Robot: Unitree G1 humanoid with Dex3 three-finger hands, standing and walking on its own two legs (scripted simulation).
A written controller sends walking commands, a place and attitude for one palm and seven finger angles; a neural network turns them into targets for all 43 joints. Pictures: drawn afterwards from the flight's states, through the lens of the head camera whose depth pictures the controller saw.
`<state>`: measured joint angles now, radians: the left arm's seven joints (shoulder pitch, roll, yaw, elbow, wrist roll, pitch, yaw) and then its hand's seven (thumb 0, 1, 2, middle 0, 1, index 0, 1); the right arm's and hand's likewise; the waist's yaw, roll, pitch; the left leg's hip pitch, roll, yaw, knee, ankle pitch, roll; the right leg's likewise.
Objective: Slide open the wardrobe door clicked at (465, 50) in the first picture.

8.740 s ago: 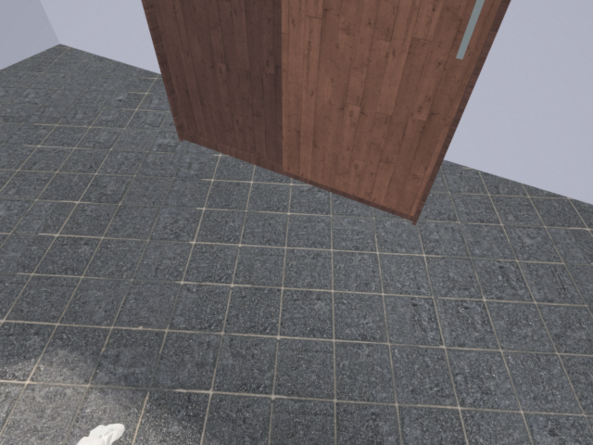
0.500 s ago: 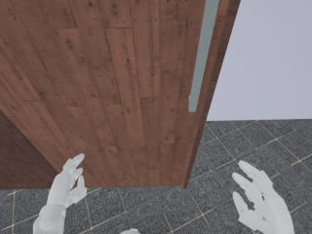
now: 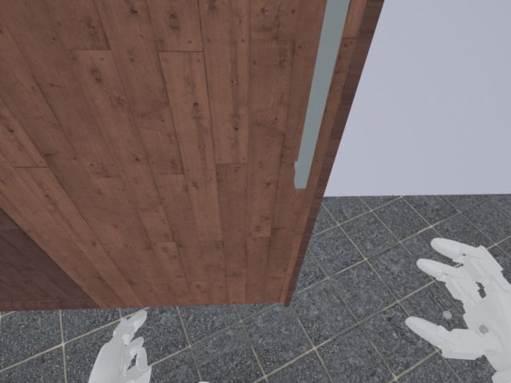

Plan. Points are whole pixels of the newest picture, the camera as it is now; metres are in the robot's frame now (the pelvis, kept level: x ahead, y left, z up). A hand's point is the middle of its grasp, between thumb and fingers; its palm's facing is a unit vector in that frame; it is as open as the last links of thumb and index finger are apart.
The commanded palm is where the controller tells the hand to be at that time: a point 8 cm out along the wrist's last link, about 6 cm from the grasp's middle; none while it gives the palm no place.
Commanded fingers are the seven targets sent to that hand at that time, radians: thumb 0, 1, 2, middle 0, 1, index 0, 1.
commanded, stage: raise the hand with hooked fingers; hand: right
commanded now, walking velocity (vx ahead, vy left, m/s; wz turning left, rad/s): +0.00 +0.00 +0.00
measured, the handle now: (312, 104) +0.47 -0.05 +0.21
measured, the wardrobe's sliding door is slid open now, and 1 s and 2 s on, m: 0.00 0.00 0.00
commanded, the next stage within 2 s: move the hooked fingers beside the handle in 1.22 s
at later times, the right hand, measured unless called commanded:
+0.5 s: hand out of the picture +0.25 -0.28 +0.15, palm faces +0.01 +1.00 -0.10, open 13.8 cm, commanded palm +0.22 -0.32 +0.17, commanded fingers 0.00 0.50 -0.30 0.30 1.20 0.30 1.20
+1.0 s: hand out of the picture +0.29 -0.28 +0.18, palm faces -0.02 +1.00 -0.08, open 14.0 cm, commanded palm +0.25 -0.32 +0.20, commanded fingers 0.00 0.50 -0.30 0.30 1.20 0.30 1.20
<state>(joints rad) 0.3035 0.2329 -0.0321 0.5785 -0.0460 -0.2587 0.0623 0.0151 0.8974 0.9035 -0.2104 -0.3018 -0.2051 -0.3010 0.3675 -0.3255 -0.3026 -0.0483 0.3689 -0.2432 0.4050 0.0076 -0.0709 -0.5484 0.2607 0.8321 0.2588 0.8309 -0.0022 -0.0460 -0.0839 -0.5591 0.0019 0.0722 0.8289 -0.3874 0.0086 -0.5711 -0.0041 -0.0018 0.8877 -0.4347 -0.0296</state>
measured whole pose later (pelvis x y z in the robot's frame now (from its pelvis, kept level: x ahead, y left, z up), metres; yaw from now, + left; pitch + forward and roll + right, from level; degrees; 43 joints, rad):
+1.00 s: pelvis +0.01 +0.00 +0.03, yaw +0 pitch +0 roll +1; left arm 0.26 0.28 -0.06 0.58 -0.07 -0.24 0.10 0.01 0.90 0.90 -0.21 -0.30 -0.20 -0.30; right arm -0.06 -0.49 -0.47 0.18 0.36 0.07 0.53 -0.01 0.50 -0.30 0.30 1.20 0.30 1.20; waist -0.03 -0.04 -0.03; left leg -0.28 0.01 0.06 0.56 -0.29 0.00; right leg -0.29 0.01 -0.01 0.62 -0.33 -0.04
